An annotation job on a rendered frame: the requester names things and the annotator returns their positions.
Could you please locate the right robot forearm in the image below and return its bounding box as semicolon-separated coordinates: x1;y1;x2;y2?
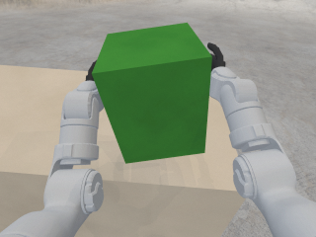
209;66;297;187

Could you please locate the pedestal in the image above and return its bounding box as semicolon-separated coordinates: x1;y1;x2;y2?
0;65;246;237

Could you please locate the right robot upper arm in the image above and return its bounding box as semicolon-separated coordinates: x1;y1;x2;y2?
232;149;316;237

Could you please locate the robot left hand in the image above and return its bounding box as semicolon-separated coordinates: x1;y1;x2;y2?
85;60;97;81

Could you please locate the left robot upper arm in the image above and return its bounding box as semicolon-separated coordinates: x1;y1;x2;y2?
0;168;104;237

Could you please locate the carton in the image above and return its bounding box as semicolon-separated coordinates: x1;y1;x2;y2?
92;23;212;164

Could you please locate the left robot forearm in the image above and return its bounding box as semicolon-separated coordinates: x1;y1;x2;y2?
43;80;104;206

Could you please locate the robot right hand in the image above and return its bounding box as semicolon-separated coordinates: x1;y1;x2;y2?
207;42;226;71

